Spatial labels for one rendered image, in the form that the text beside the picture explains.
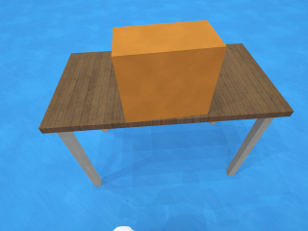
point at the table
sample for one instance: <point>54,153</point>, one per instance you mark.
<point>87,98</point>

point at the carton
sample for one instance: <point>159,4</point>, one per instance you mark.
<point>166,70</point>

